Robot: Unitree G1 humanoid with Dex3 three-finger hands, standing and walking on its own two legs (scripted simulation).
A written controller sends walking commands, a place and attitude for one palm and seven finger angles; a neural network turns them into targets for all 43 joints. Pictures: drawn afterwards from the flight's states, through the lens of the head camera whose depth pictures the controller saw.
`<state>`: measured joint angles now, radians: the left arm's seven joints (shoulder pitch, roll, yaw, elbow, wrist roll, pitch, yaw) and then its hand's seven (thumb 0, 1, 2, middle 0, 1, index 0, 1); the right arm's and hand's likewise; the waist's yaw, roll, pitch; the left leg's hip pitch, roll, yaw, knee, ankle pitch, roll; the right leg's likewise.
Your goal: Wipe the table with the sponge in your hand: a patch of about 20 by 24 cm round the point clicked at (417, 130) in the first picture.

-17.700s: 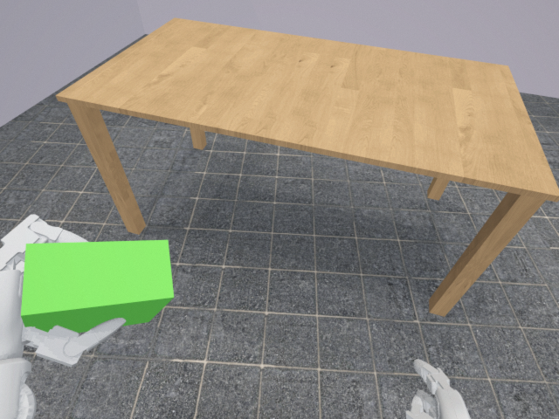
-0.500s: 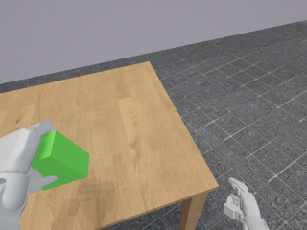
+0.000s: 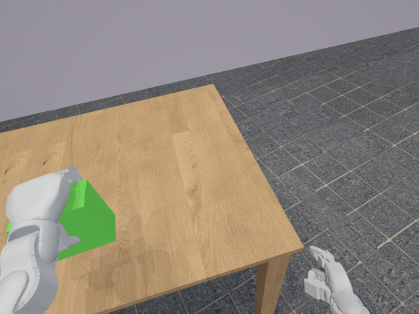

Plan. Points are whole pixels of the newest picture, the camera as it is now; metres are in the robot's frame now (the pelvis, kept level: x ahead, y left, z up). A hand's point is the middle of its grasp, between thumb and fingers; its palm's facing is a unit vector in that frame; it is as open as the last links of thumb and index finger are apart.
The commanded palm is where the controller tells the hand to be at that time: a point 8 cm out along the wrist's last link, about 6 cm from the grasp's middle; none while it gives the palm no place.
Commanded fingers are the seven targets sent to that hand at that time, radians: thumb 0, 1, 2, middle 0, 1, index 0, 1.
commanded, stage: turn the palm down, sponge in hand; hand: left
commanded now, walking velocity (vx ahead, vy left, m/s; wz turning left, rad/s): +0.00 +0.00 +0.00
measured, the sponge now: (74, 227) +0.22 +0.31 +0.06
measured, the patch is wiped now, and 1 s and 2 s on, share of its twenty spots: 0.00 0.00 0.00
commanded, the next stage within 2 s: move the sponge above the wiping area in 0.40 s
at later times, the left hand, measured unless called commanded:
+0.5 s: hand (87, 224) +0.22 +0.27 +0.09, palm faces -0.04 -0.10 -0.99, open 10.5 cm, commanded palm +0.19 +0.26 +0.16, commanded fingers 0.00 0.10 1.30 -1.20 -1.60 -1.20 -1.60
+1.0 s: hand (96, 232) +0.22 +0.26 +0.07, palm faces -0.07 -0.12 -0.99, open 10.5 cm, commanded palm +0.19 +0.27 +0.15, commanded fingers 0.00 0.10 1.30 -1.20 -1.60 -1.20 -1.60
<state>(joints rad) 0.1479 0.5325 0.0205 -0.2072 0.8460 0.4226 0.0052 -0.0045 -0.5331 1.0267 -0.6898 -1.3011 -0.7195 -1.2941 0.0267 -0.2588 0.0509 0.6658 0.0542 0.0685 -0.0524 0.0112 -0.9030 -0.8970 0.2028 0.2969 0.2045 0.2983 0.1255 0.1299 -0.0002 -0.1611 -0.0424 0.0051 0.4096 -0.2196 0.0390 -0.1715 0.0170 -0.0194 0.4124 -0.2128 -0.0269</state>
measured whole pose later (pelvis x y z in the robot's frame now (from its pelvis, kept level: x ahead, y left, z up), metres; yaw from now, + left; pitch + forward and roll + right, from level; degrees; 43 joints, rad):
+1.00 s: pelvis +0.00 +0.00 +0.00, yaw -1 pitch -3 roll +0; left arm 0.21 0.47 -0.10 -0.19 0.91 0.31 -0.02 0.00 -0.53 1.03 -0.69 -1.30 -0.72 -1.29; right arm 0.02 -0.26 0.02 0.68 0.03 0.01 -0.06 0.01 -0.90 -0.90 0.20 0.30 0.20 0.30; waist 0.14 0.11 0.01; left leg -0.13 -0.03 0.02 0.39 -0.22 0.04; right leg -0.15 0.03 0.00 0.39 -0.20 -0.03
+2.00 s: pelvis +0.00 -0.01 +0.00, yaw -2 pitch -2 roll +0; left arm 0.23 0.43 -0.08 -0.11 0.94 0.32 0.11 0.00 -0.53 1.03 -0.69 -1.30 -0.71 -1.29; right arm 0.02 -0.25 0.01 0.71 0.04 0.04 -0.04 0.01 -0.90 -0.90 0.20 0.30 0.20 0.30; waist 0.13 0.10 -0.02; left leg -0.13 -0.02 0.03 0.40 -0.23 0.03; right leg -0.15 0.05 0.01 0.39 -0.20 -0.04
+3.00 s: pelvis +0.00 +0.00 +0.00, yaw -1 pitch -2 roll +0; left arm 0.20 0.39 -0.10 -0.09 0.93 0.39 0.13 -0.01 -0.53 1.03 -0.68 -1.30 -0.71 -1.30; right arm 0.00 -0.24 0.01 0.71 0.05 0.05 -0.03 0.01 -0.90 -0.90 0.20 0.30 0.20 0.30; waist 0.11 0.12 -0.04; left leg -0.13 -0.03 0.02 0.39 -0.22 0.04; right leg -0.15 0.03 0.01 0.39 -0.20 -0.03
